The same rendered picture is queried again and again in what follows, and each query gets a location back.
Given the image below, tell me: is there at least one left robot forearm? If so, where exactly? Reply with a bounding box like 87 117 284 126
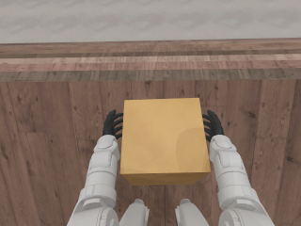
67 135 120 226

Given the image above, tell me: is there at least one right robot thigh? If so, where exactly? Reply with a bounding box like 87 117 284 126
175 202 210 226

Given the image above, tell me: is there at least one right robot forearm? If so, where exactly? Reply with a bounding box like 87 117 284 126
209 135 270 218

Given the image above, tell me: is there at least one robot left upper arm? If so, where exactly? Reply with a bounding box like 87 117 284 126
68 206 119 226

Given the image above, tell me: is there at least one right robot hand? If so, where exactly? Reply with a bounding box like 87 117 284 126
201 109 224 142

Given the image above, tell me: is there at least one left robot thigh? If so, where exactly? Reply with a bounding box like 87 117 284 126
119 202 150 226

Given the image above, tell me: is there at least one robot thigh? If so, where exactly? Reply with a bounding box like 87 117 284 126
175 202 210 226
119 202 150 226

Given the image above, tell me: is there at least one left robot hand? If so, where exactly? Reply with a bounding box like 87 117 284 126
102 109 124 139

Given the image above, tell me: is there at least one carton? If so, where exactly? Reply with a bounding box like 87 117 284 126
119 98 211 186

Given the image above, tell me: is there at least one robot right upper arm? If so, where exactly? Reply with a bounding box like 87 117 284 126
218 207 275 226

